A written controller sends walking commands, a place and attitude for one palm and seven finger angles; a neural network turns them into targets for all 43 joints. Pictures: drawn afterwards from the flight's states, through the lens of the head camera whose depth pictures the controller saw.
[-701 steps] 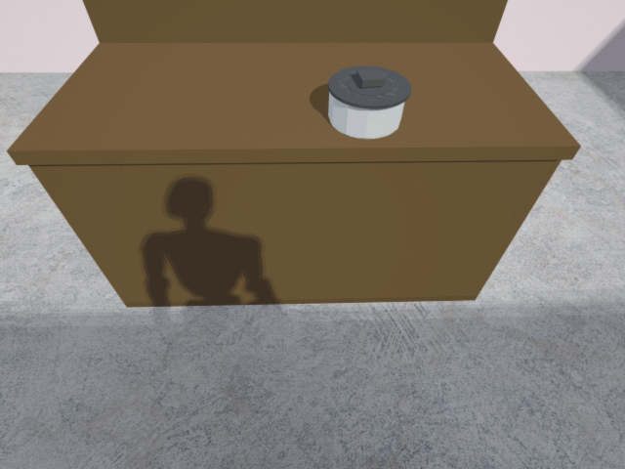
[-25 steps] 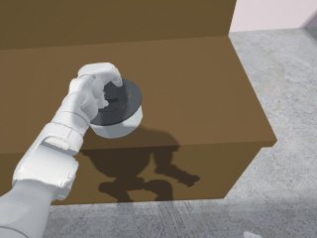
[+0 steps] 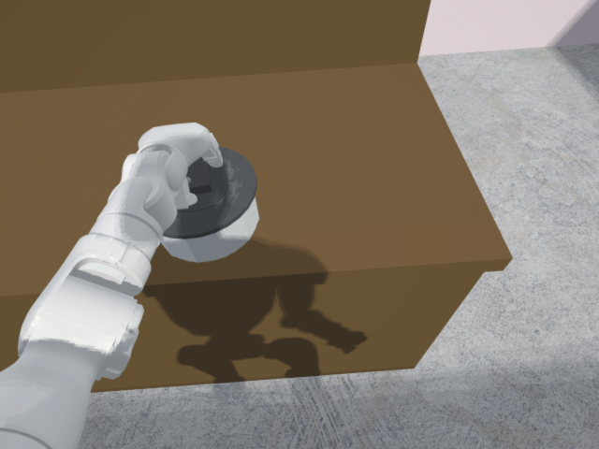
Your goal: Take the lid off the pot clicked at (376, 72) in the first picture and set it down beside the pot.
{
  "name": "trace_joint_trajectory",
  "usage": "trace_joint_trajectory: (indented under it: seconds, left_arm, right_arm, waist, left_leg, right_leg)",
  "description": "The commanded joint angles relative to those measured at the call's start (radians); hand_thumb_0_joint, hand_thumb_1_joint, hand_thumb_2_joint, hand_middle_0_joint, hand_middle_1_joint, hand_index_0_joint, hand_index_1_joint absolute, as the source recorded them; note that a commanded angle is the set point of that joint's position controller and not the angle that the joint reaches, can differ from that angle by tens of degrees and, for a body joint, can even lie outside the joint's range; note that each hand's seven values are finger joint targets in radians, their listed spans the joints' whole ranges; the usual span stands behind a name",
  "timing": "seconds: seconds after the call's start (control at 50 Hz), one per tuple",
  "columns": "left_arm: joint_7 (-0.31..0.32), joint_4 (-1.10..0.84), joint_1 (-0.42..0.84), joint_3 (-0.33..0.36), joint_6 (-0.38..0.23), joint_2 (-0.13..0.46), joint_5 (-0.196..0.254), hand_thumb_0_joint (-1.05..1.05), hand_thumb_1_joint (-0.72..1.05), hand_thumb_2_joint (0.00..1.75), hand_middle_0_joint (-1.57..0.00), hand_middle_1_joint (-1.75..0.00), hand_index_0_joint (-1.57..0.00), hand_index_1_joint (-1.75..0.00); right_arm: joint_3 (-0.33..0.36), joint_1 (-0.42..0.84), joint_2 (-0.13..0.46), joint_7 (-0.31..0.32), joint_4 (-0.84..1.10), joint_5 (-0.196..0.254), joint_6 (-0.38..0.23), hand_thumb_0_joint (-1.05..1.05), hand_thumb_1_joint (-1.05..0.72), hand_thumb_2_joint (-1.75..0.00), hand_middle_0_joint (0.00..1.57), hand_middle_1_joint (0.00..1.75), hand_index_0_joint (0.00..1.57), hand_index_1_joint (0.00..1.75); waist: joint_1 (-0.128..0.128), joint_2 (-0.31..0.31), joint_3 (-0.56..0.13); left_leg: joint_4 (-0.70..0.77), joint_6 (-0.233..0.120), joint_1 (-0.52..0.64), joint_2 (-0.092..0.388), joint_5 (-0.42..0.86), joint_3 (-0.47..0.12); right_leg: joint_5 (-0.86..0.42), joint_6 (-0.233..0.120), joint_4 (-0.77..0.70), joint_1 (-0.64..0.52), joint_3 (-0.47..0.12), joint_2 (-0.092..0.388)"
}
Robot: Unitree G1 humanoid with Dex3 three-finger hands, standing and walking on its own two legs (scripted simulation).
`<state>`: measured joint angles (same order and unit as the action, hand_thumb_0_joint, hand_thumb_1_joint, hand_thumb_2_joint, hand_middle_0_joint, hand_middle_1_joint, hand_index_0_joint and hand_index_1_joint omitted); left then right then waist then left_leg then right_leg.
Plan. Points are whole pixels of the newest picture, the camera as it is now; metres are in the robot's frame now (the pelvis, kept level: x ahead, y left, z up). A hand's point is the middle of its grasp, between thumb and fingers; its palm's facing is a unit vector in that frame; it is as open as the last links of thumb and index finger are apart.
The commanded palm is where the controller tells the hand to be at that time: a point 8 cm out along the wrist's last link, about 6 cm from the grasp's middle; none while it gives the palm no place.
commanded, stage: close the fingers and squeeze the knob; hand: left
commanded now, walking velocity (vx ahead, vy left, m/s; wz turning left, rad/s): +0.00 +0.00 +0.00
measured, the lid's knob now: (192, 178) +0.50 +0.15 +0.07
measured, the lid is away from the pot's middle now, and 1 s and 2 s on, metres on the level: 0.00 0.01 0.01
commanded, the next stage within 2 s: lift the lid straight up in 1.34 s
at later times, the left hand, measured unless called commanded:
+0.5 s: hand (185, 184) +0.47 +0.15 +0.10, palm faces -0.33 -0.05 -0.94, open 9.1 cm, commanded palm +0.45 +0.16 +0.15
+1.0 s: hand (186, 183) +0.47 +0.15 +0.10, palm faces -0.34 -0.04 -0.94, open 8.2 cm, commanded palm +0.46 +0.15 +0.15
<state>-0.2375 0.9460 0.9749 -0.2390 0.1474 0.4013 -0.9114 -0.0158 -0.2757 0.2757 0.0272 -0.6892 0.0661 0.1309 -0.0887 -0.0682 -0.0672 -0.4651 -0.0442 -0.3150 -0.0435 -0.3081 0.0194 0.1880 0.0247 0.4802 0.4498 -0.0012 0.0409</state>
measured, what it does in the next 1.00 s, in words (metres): stands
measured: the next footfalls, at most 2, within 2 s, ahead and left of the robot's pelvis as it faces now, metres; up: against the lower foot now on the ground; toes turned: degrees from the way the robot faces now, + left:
none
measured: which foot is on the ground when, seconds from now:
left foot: down 0.00-1.00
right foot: down 0.00-1.00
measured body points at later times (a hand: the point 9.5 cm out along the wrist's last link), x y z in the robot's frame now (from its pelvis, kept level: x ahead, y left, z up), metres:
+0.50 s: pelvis +0.00 +0.00 +0.00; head +0.05 -0.02 +0.45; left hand +0.48 +0.15 +0.15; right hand +0.09 -0.25 -0.14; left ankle -0.05 +0.09 -0.74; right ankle +0.02 -0.14 -0.74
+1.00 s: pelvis +0.01 +0.00 +0.00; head +0.05 -0.03 +0.45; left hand +0.48 +0.15 +0.15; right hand +0.09 -0.25 -0.14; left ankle -0.05 +0.09 -0.74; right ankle +0.02 -0.14 -0.74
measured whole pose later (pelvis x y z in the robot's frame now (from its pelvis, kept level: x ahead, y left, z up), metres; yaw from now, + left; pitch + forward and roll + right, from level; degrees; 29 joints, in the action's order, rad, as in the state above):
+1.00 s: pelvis +0.01 +0.00 +0.00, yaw +1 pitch +9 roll +0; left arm -0.24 0.91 0.96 -0.27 0.17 0.38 -0.91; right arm -0.01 -0.25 0.27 0.02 -0.70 0.06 0.13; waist -0.07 -0.08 -0.07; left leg -0.46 -0.05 -0.31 -0.05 -0.31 0.01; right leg 0.20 0.03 0.48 0.44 0.01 0.05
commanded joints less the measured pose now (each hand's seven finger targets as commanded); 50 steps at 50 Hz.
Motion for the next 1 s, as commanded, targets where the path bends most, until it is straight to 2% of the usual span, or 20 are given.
trace_joint_trajectory:
  seconds: [0.0, 0.16, 0.2, 0.28, 0.34, 0.36, 0.42, 0.48, 0.5, 0.54, 0.56, 0.6, 0.62, 0.68, 0.78, 0.84, 0.86, 0.92, 0.94, 0.98]
  left_arm:
    - [0.036, -0.152, 0.46, 0.095, 0.011, 0.263, -0.017, 0.0, -0.14, 1.09, -0.58, -0.57, -0.58, -0.57]
    - [0.04, -0.208, 0.452, 0.095, 0.006, 0.251, -0.011, 0.0, -0.06, 1.08, -0.57, -0.74, -0.57, -0.74]
    - [0.043, -0.176, 0.448, 0.103, 0.013, 0.265, -0.013, 0.0, -0.04, 1.08, -0.57, -0.77, -0.57, -0.77]
    - [0.044, -0.236, 0.468, 0.098, 0.006, 0.262, -0.02, 0.0, 0.0, 1.07, -0.58, -0.83, -0.58, -0.83]
    - [0.039, -0.176, 0.429, 0.069, 0.022, 0.213, -0.009, 0.0, 0.03, 1.05, -0.59, -0.86, -0.59, -0.86]
    - [0.038, -0.193, 0.455, 0.086, 0.019, 0.239, -0.003, 0.0, 0.05, 1.05, -0.59, -0.87, -0.59, -0.87]
    - [0.035, -0.206, 0.466, 0.058, 0.021, 0.21, -0.01, 0.0, 0.08, 1.03, -0.6, -0.91, -0.6, -0.91]
    - [0.036, -0.212, 0.461, 0.082, 0.018, 0.234, -0.011, 0.0, 0.12, 1.01, -0.62, -0.93, -0.62, -0.93]
    - [0.034, -0.195, 0.449, 0.054, 0.02, 0.198, -0.01, 0.0, 0.13, 1.0, -0.62, -0.94, -0.62, -0.94]
    - [0.034, -0.18, 0.45, 0.051, 0.025, 0.192, -0.007, 0.0, 0.16, 0.98, -0.64, -0.96, -0.64, -0.96]
    - [0.034, -0.212, 0.474, 0.071, 0.02, 0.219, -0.004, 0.0, 0.17, 0.98, -0.64, -0.96, -0.64, -0.96]
    - [0.033, -0.218, 0.479, 0.047, 0.02, 0.187, -0.006, 0.0, 0.19, 0.96, -0.65, -0.97, -0.65, -0.97]
    - [0.033, -0.227, 0.467, 0.064, 0.018, 0.203, -0.005, 0.0, 0.21, 0.95, -0.66, -0.98, -0.66, -0.98]
    - [0.028, -0.206, 0.464, 0.033, 0.018, 0.165, 0.001, 0.0, 0.25, 0.91, -0.68, -1.0, -0.68, -1.0]
    - [0.03, -0.221, 0.477, 0.048, 0.016, 0.185, -0.003, 0.0, 0.24, 0.97, -0.63, -0.94, -0.67, -0.97]
    - [0.028, -0.181, 0.462, 0.025, 0.021, 0.149, 0.002, 0.0, 0.25, 0.99, -0.62, -0.93, -0.68, -0.97]
    - [0.029, -0.216, 0.48, 0.057, 0.016, 0.186, 0.005, 0.0, 0.26, 1.0, -0.62, -0.92, -0.68, -0.97]
    - [0.029, -0.213, 0.48, 0.036, 0.018, 0.163, 0.002, 0.0, 0.28, 1.01, -0.62, -0.92, -0.7, -0.98]
    - [0.034, -0.224, 0.483, 0.068, 0.016, 0.207, 0.0, 0.0, 0.29, 1.02, -0.62, -0.92, -0.7, -0.98]
    - [0.032, -0.222, 0.497, 0.043, 0.015, 0.182, 0.002, 0.0, 0.31, 1.02, -0.63, -0.92, -0.71, -0.99]
  right_arm:
    - [0.041, 0.005, 0.128, 0.002, 0.106, -0.004, -0.031, 0.0, -0.9, -0.9, 0.2, 0.3, 0.2, 0.3]
    - [0.046, 0.02, 0.121, -0.001, 0.117, -0.008, -0.037, 0.0, -0.9, -0.9, 0.2, 0.3, 0.2, 0.3]
    - [0.044, 0.019, 0.124, 0.001, 0.111, -0.005, -0.033, 0.0, -0.9, -0.9, 0.2, 0.3, 0.2, 0.3]
    - [0.045, 0.025, 0.119, -0.002, 0.118, -0.007, -0.037, 0.0, -0.9, -0.9, 0.2, 0.3, 0.2, 0.3]
    - [0.045, 0.03, 0.119, -0.003, 0.11, -0.005, -0.031, 0.0, -0.9, -0.9, 0.2, 0.3, 0.2, 0.3]
    - [0.045, 0.027, 0.126, -0.003, 0.108, -0.005, -0.029, 0.0, -0.9, -0.9, 0.2, 0.3, 0.2, 0.3]
    - [0.043, 0.033, 0.118, -0.003, 0.112, -0.004, -0.03, 0.0, -0.9, -0.9, 0.2, 0.3, 0.2, 0.3]
    - [0.044, 0.029, 0.119, -0.007, 0.112, -0.008, -0.031, 0.0, -0.9, -0.9, 0.2, 0.3, 0.2, 0.3]
    - [0.043, 0.032, 0.118, -0.007, 0.111, -0.005, -0.029, 0.0, -0.9, -0.9, 0.2, 0.3, 0.2, 0.3]
    - [0.043, 0.029, 0.118, -0.008, 0.107, -0.005, -0.027, 0.0, -0.9, -0.9, 0.2, 0.3, 0.2, 0.3]
    - [0.046, 0.029, 0.124, -0.008, 0.104, -0.007, -0.025, 0.0, -0.9, -0.9, 0.2, 0.3, 0.2, 0.3]
    - [0.045, 0.028, 0.116, -0.008, 0.107, -0.008, -0.028, 0.0, -0.9, -0.9, 0.2, 0.3, 0.2, 0.3]
    - [0.047, 0.023, 0.118, -0.009, 0.106, -0.009, -0.03, 0.0, -0.9, -0.9, 0.2, 0.3, 0.2, 0.3]
    - [0.046, 0.024, 0.119, -0.011, 0.102, -0.007, -0.026, 0.0, -0.9, -0.9, 0.2, 0.3, 0.2, 0.3]
    - [0.045, 0.021, 0.117, -0.01, 0.102, -0.01, -0.027, 0.0, -0.9, -0.9, 0.2, 0.3, 0.2, 0.3]
    - [0.044, 0.022, 0.116, -0.01, 0.096, -0.007, -0.026, 0.0, -0.9, -0.9, 0.2, 0.3, 0.2, 0.3]
    - [0.049, 0.019, 0.122, -0.009, 0.094, -0.01, -0.026, 0.0, -0.9, -0.9, 0.2, 0.3, 0.2, 0.3]
    - [0.048, 0.02, 0.117, -0.01, 0.093, -0.01, -0.026, 0.0, -0.9, -0.9, 0.2, 0.3, 0.2, 0.3]
    - [0.046, 0.021, 0.119, -0.009, 0.097, -0.01, -0.027, 0.0, -0.9, -0.9, 0.2, 0.3, 0.2, 0.3]
    - [0.044, 0.023, 0.117, -0.008, 0.096, -0.009, -0.027, 0.0, -0.9, -0.9, 0.2, 0.3, 0.2, 0.3]
  waist:
    - [0.017, 0.093, -0.382]
    - [0.022, 0.068, -0.412]
    - [0.018, 0.105, -0.391]
    - [0.023, 0.043, -0.435]
    - [0.015, 0.094, -0.384]
    - [0.016, 0.091, -0.386]
    - [0.014, 0.064, -0.409]
    - [0.02, 0.065, -0.424]
    - [0.012, 0.064, -0.408]
    - [0.013, 0.077, -0.394]
    - [0.014, 0.078, -0.415]
    - [0.01, 0.069, -0.424]
    - [0.016, 0.066, -0.433]
    - [0.008, 0.091, -0.401]
    - [0.011, 0.071, -0.431]
    - [0.006, 0.098, -0.39]
    - [0.011, 0.1, -0.412]
    - [0.008, 0.085, -0.411]
    - [0.015, 0.077, -0.43]
    - [0.007, 0.075, -0.415]
  left_leg:
    - [0.036, -0.012, 0.051, 0.006, 0.394, -0.02]
    - [0.027, -0.013, 0.089, 0.008, 0.466, -0.023]
    - [0.033, -0.012, 0.07, 0.009, 0.426, -0.02]
    - [0.026, -0.008, 0.11, 0.009, 0.487, -0.03]
    - [0.025, -0.007, 0.09, 0.011, 0.448, -0.021]
    - [0.03, -0.008, 0.079, 0.009, 0.435, -0.021]
    - [0.024, -0.007, 0.105, 0.01, 0.47, -0.027]
    - [0.019, -0.005, 0.113, 0.011, 0.5, -0.031]
    - [0.015, -0.005, 0.113, 0.011, 0.506, -0.029]
    - [0.019, -0.004, 0.105, 0.012, 0.488, -0.03]
    - [0.019, -0.005, 0.109, 0.013, 0.49, -0.03]
    - [0.014, -0.005, 0.126, 0.012, 0.516, -0.035]
    - [0.01, -0.005, 0.134, 0.014, 0.542, -0.036]
    - [0.016, -0.007, 0.109, 0.012, 0.51, -0.031]
    - [0.01, -0.007, 0.125, 0.009, 0.525, -0.034]
    - [0.014, -0.006, 0.107, 0.01, 0.5, -0.032]
    - [0.013, -0.009, 0.112, 0.012, 0.51, -0.032]
    - [0.012, -0.007, 0.12, 0.011, 0.505, -0.03]
    - [0.014, -0.007, 0.12, 0.009, 0.505, -0.032]
    - [0.019, -0.007, 0.114, 0.008, 0.488, -0.034]
  right_leg:
    - [-0.335, -0.057, 0.009, -0.296, 0.042, -0.03]
    - [-0.371, -0.056, 0.008, -0.305, 0.042, -0.029]
    - [-0.355, -0.054, 0.005, -0.302, 0.043, -0.03]
    - [-0.37, -0.058, 0.015, -0.304, 0.04, -0.029]
    - [-0.351, -0.054, 0.006, -0.278, 0.046, -0.031]
    - [-0.352, -0.057, 0.004, -0.29, 0.045, -0.029]
    - [-0.359, -0.056, 0.012, -0.28, 0.044, -0.03]
    - [-0.372, -0.056, 0.016, -0.29, 0.044, -0.031]
    - [-0.371, -0.056, 0.016, -0.271, 0.047, -0.031]
    - [-0.359, -0.056, 0.014, -0.265, 0.049, -0.032]
    - [-0.366, -0.057, 0.013, -0.28, 0.046, -0.031]
    - [-0.375, -0.056, 0.017, -0.272, 0.047, -0.032]
    - [-0.389, -0.056, 0.018, -0.277, 0.046, -0.032]
    - [-0.381, -0.054, 0.014, -0.274, 0.051, -0.033]
    - [-0.387, -0.056, 0.02, -0.281, 0.046, -0.033]
    - [-0.374, -0.056, 0.017, -0.261, 0.053, -0.035]
    - [-0.387, -0.056, 0.015, -0.279, 0.048, -0.032]
    - [-0.381, -0.054, 0.016, -0.271, 0.05, -0.033]
    - [-0.388, -0.056, 0.018, -0.291, 0.045, -0.032]
    - [-0.376, -0.057, 0.015, -0.28, 0.049, -0.033]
